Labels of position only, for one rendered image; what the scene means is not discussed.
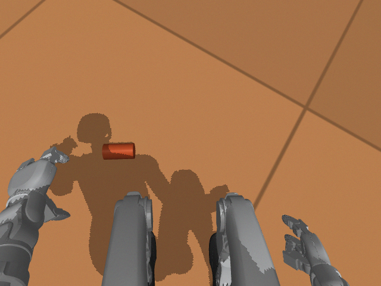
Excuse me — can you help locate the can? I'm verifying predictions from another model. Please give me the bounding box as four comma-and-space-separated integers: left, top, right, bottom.
102, 143, 135, 160

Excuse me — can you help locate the right robot foot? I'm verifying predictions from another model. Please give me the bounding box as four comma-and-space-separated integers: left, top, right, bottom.
209, 233, 232, 286

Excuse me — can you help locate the right robot arm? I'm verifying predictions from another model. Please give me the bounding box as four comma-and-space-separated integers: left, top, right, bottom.
310, 264, 349, 286

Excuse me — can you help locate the left robot arm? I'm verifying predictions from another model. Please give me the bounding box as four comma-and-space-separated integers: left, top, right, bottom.
0, 191, 46, 286

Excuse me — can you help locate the left robot hand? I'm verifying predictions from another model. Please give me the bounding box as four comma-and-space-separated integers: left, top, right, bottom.
8, 146, 70, 223

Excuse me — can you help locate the right robot hand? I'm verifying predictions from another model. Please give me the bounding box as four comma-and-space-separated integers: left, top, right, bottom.
282, 214, 331, 275

